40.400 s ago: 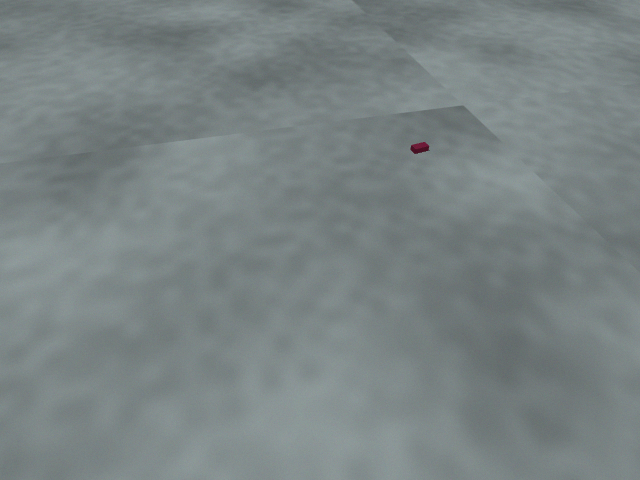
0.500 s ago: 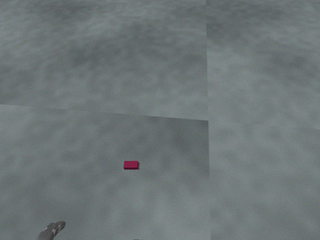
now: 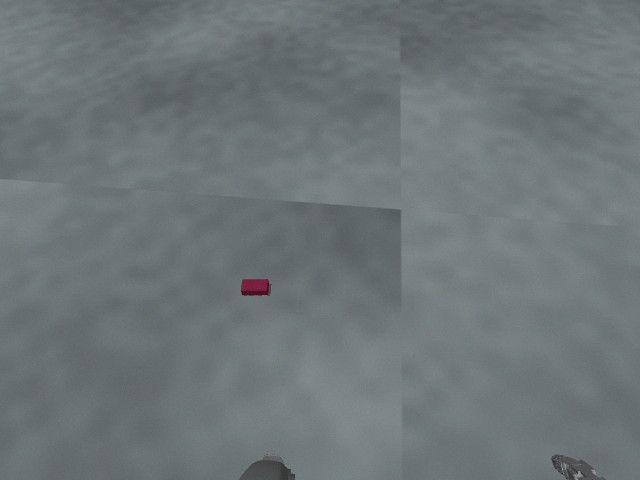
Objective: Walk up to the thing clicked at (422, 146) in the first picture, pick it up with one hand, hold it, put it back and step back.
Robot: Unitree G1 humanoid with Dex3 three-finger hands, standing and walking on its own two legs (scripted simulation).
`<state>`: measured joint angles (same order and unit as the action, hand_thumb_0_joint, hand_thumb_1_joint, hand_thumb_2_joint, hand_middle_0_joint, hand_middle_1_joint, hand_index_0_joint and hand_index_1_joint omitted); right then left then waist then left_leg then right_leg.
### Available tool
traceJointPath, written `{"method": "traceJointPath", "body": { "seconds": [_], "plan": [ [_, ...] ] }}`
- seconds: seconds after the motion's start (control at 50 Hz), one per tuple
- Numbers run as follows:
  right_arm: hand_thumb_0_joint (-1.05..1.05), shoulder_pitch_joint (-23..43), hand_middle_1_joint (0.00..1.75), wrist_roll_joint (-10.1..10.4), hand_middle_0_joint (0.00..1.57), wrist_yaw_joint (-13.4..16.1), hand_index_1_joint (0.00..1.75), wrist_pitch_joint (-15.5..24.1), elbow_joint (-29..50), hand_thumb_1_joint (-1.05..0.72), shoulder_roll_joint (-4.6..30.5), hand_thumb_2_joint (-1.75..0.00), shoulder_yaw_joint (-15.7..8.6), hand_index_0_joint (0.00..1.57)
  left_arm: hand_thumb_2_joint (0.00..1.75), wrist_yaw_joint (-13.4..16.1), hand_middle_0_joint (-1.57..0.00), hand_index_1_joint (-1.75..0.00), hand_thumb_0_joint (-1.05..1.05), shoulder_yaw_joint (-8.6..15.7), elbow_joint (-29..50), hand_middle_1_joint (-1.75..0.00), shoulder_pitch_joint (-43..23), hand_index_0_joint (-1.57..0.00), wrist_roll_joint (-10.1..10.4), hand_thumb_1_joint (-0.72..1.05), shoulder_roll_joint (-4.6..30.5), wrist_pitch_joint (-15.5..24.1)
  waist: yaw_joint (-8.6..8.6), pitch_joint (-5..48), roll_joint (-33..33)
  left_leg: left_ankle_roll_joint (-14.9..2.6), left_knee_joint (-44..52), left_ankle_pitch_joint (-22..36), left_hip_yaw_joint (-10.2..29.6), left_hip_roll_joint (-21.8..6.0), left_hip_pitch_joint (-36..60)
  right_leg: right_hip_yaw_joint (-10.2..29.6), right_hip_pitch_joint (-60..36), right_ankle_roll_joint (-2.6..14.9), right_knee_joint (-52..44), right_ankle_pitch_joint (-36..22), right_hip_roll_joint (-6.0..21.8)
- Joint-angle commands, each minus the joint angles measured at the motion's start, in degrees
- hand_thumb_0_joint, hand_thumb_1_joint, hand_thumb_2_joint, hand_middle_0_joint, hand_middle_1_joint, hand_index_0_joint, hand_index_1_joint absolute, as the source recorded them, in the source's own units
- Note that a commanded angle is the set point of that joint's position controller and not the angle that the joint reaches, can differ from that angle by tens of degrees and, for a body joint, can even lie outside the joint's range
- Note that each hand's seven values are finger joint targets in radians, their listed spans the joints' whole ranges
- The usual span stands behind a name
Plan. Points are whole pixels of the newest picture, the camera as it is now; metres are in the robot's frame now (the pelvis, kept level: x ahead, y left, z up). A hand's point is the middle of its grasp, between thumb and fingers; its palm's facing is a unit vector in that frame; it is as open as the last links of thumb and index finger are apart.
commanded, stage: step back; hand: left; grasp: from above
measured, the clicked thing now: (255, 287) +0.81 +0.29 -0.73
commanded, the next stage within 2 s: stand in 1.80 s
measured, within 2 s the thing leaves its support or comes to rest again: neither
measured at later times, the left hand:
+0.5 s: hand out of the picture -0.07 +0.28 -0.13, palm faces +0.05 -0.92 -0.39, open 7.4 cm
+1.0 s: hand out of the picture -0.26 +0.28 -0.13, palm faces +0.08 -0.90 -0.42, open 7.4 cm
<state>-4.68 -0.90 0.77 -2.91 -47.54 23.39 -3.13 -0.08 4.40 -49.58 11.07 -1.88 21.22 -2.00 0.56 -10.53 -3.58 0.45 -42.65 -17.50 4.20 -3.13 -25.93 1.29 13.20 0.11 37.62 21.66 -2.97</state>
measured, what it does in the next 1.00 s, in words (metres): walks backwards: left foot, then right foot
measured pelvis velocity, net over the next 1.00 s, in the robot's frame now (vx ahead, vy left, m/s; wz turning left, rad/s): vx -0.30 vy -0.01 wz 0.08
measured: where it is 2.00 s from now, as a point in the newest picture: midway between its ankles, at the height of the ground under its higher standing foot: outside the picture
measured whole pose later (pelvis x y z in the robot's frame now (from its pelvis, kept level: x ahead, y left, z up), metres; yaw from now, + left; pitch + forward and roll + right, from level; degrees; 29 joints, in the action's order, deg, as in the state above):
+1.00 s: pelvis -0.30 -0.01 +0.01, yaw +5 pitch -3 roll +2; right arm -15.2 -2.2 -0.8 -1.2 -57.5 22.0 -4.1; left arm -0.9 4.0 -52.4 12.5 -2.8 23.4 -0.6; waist 1.6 -4.8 1.0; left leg 0.1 -33.4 -18.9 1.9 2.2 -11.9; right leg -1.0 17.0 0.9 39.6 21.4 3.4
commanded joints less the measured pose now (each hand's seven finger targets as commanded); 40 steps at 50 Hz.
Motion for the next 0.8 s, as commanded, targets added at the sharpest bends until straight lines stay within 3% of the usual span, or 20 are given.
{"method": "traceJointPath", "body": {
  "seconds": [0.0, 0.04, 0.1, 0.16, 0.22, 0.26, 0.28, 0.3, 0.32, 0.34, 0.38, 0.44, 0.5, 0.56, 0.6, 0.62, 0.64, 0.66, 0.72, 0.78],
  "plan": [
    [0.0, -1.1, 0.3, 0.5, 0.2, 1.2, 0.3, 0.1, 4.1, -0.9, 11.6, -0.9, -3.5, 0.2, 0.9, 1.4, -0.2, -0.3, 0.0, 4.6, 7.7, -0.3, -3.6, -0.2, 0.1, 0.9, 19.0, 2.2, 0.3, 7.0, 11.7, -0.36, -27.8, -14.3, 8.6, 8.1, 0.3, 26.2, 12.0, 15.7, -18.6, -16.7, 23.8],
    [0.0, -5.6, 0.3, 1.2, 0.2, 1.1, 0.3, 0.5, 1.9, -0.9, 10.7, -0.9, -3.3, 0.2, 0.9, 1.8, -0.2, -0.3, 0.0, 4.1, 8.5, -0.3, -8.9, -0.2, -0.3, 0.9, 15.6, 1.9, -2.27, 6.5, 9.7, -0.24, -28.7, -9.7, 6.3, 10.1, -0.2, 13.2, 9.2, 11.43, -13.8, -21.6, 16.8],
    [0.0, -5.8, 0.3, 0.6, 0.2, 1.2, 0.3, 1.0, 2.3, -0.9, 9.9, -0.9, -2.5, 0.2, 0.9, 2.1, -0.2, -0.3, 0.0, 3.8, 8.2, -0.3, -3.7, -0.2, -0.7, 0.9, 14.2, 1.6, 0.9, 9.8, 12.0, 0.79, -21.9, -11.4, 4.0, 9.3, -2.1, 10.7, -1.5, 11.06, -9.9, -28.8, 15.1],
    [0.0, -4.3, 0.3, 0.0, 0.2, 1.1, 0.3, 1.0, 3.8, -0.9, 9.0, -0.9, -2.4, 0.2, 0.9, 2.7, -0.2, -0.3, 0.0, 3.9, 8.5, -0.3, -1.3, -0.2, -0.7, 0.9, 15.2, 1.2, 2.75, 11.0, 14.9, 0.85, -9.7, -14.2, 1.5, 6.6, -1.6, 12.9, -7.8, 11.93, -8.7, -33.0, 18.1],
    [0.0, -8.1, 0.3, -0.5, 0.2, 0.8, 0.3, 1.2, 2.0, -0.9, 8.7, -0.9, -3.0, 0.2, 0.9, 2.4, -0.2, -0.3, 0.0, 3.3, 8.7, -0.3, -2.3, -0.2, 0.2, 0.9, 15.1, 0.5, 1.15, 13.9, 15.2, -0.5, 6.2, -8.6, -3.1, 5.5, 6.1, 11.4, -7.4, 10.29, -4.9, -32.4, 16.7],
    [0.0, -11.8, 0.3, -1.0, 0.2, 0.4, 0.3, 1.5, 0.2, -0.9, 10.0, -0.9, -3.8, 0.2, 0.9, 2.2, -0.2, -0.3, 0.0, 2.3, 9.1, -0.3, -2.9, -0.2, 0.7, 0.9, 14.6, -0.3, -1.28, 14.9, 11.9, -2.19, 19.1, 4.3, -1.6, 4.1, 15.6, 9.9, 0.6, 6.07, -0.8, -24.9, 14.3],
    [0.0, -10.8, 0.3, -1.9, 0.2, 0.3, 0.3, 1.5, 0.6, -0.9, 13.6, -0.9, -4.8, 0.2, 0.9, 2.0, -0.2, -0.3, 0.0, 1.7, 9.3, -0.3, -2.1, -0.2, 0.9, 0.9, 12.2, -0.4, -0.92, 14.4, 1.2, -5.86, 21.0, 9.0, 13.2, -6.2, 19.3, 5.8, 10.8, 2.68, 6.7, -10.2, 8.4],
    [0.0, -6.7, 0.3, -1.4, 0.2, -0.6, 0.3, 1.2, 2.2, -0.9, 20.4, -0.9, -5.6, 0.2, 0.9, 2.8, -0.2, -0.3, 0.0, 2.1, 10.7, -0.3, -6.5, -0.2, 1.3, 0.9, 12.7, -0.2, -2.82, 13.1, -12.6, -15.04, 24.5, 15.5, 25.3, -17.5, 11.0, -1.0, 13.2, 0.37, 18.8, 14.5, -0.6],
    [0.0, -5.6, 0.3, -1.7, 0.2, -0.5, 0.3, 1.7, 2.6, -0.9, 20.0, -0.9, -5.8, 0.2, 0.9, 3.3, -0.2, -0.3, 0.0, 3.1, 9.8, -0.3, -9.0, -0.2, 0.3, 0.9, 13.6, -0.3, -3.98, 10.7, -9.9, -19.01, 26.0, 15.9, 29.8, -20.2, 4.1, 7.0, 10.7, 0.24, 29.8, 16.9, -0.9],
    [0.0, -3.8, 0.3, -1.7, 0.2, -0.1, 0.3, 2.1, 2.6, -0.9, 16.7, -0.9, -4.9, 0.2, 0.9, 3.0, -0.2, -0.3, 0.0, 3.2, 8.5, -0.3, -8.1, -0.2, 0.7, 0.9, 13.6, -0.7, -2.19, 10.4, -3.0, -17.02, 22.4, 23.3, 21.1, -16.5, 5.4, 9.7, 11.3, 0.72, 35.3, 14.0, -1.7],
    [0.0, 1.0, 0.3, -1.8, 0.2, 0.6, 0.3, 2.0, 3.3, -0.9, 13.6, -0.9, -3.4, 0.2, 0.9, 2.8, -0.2, -0.3, 0.0, 2.8, 5.6, -0.3, -1.7, -0.2, 1.9, 0.9, 12.5, -0.8, 1.86, 9.1, -2.1, -13.05, 19.7, 24.6, 11.2, -11.1, 5.5, 9.5, 13.3, 1.09, 39.4, 8.9, -2.9],
    [0.0, -1.0, 0.3, -1.4, 0.2, 0.4, 0.3, 1.7, 3.2, -0.9, 11.3, -0.9, -2.9, 0.2, 0.9, 2.1, -0.2, -0.3, 0.0, 2.7, 5.0, -0.3, -0.1, -0.2, 1.2, 0.9, 11.4, -0.2, 0.82, 9.7, -5.0, -13.28, 17.4, 25.6, 9.2, -9.0, 14.6, 6.2, 14.2, -1.16, 29.8, 8.5, -1.4],
    [0.0, -4.0, 0.3, -1.1, 0.2, 0.4, 0.3, 1.3, 3.0, -0.9, 12.2, -0.9, -3.4, 0.2, 0.9, 1.9, -0.2, -0.3, 0.0, 2.0, 5.7, -0.3, -1.3, -0.2, 0.9, 0.9, 10.9, 0.3, -1.38, 11.9, -7.3, -14.67, 16.5, 26.6, 10.4, -11.6, 20.5, 3.4, 11.9, -2.14, 16.1, 10.0, 0.7],
    [0.0, -3.7, 0.3, -1.2, 0.2, 0.1, 0.3, 0.5, 2.7, -0.9, 13.5, -0.9, -3.6, 0.2, 0.9, 1.5, -0.2, -0.3, 0.0, 2.0, 3.3, -0.3, 1.3, -0.2, 0.5, 0.9, 10.8, 1.2, -1.3, 15.4, -7.9, -12.47, 15.3, 17.7, 10.1, -10.4, 19.3, -0.3, 4.2, -0.63, -2.0, 4.9, 1.3],
    [0.0, -2.5, 0.3, -0.6, 0.2, -0.3, 0.3, -0.2, 2.4, -0.9, 13.6, -0.9, -3.4, 0.2, 0.9, 1.3, -0.2, -0.3, 0.0, 2.3, 0.2, -0.3, 6.3, -0.2, 0.0, 0.9, 10.9, 1.8, 1.22, 16.7, -6.8, -8.79, 13.1, 10.5, 7.8, -8.3, 12.2, -1.7, -6.3, 1.75, -14.8, -3.1, 0.8],
    [0.0, -3.1, 0.3, -0.5, 0.2, -0.4, 0.3, -0.1, 2.6, -0.9, 10.5, -0.9, -2.5, 0.2, 0.9, 1.3, -0.2, -0.3, 0.0, 3.3, -0.2, -0.3, 7.2, -0.2, -0.8, 0.9, 13.9, 2.2, 1.42, 14.9, 1.3, -5.26, 6.5, 0.4, 5.7, -3.7, 1.9, 10.3, -9.6, 3.28, -16.1, 0.7, 6.6],
    [0.0, 0.1, 0.3, -0.3, 0.2, 0.0, 0.3, 0.3, 4.3, -0.9, 7.9, -0.9, -1.9, 0.2, 0.9, 1.2, -0.2, -0.3, 0.0, 4.9, 1.5, -0.3, 4.8, -0.2, -1.1, 0.9, 19.9, 2.2, 3.48, 10.8, 16.1, -1.25, -3.7, -12.1, 1.3, 7.3, -8.1, 27.6, -3.9, 9.85, -21.9, 7.5, 19.7],
    [0.0, 2.2, 0.3, -0.7, 0.2, 0.8, 0.3, 0.1, 3.9, -0.9, 10.0, -0.9, -2.9, 0.2, 0.9, 1.4, -0.2, -0.3, 0.0, 5.2, 3.1, -0.3, -0.3, -0.2, -1.1, 0.9, 23.0, 2.2, 4.32, 7.1, 16.8, 0.6, -15.6, -16.3, 6.3, 5.7, -2.4, 35.1, 11.8, 17.15, -24.4, 8.8, 28.8],
    [0.0, -4.6, 0.3, 0.4, 0.2, 0.4, 0.3, 0.6, 0.1, -0.9, 10.4, -0.9, -3.0, 0.2, 0.9, 1.8, -0.2, -0.3, 0.0, 3.7, 4.5, -0.3, -8.4, -0.2, -0.8, 0.9, 16.1, 3.0, -1.53, 5.1, 8.1, 0.11, -23.1, -6.7, 6.5, 8.4, -1.9, 15.1, 8.9, 10.44, -17.8, -1.8, 17.1],
    [0.0, -5.8, 0.3, -0.4, 0.2, -0.3, 0.3, 1.5, -0.8, -0.9, 10.9, -0.9, -3.0, 0.2, 0.9, 1.2, -0.2, -0.3, 0.0, 4.0, 3.4, -0.3, -4.1, -0.2, -1.1, 0.9, 15.8, 3.6, 1.05, 7.1, 11.3, 1.51, -17.9, -5.9, 3.4, 6.5, -2.8, 13.3, 2.1, 9.11, -18.1, 11.3, 14.2]
  ]
}}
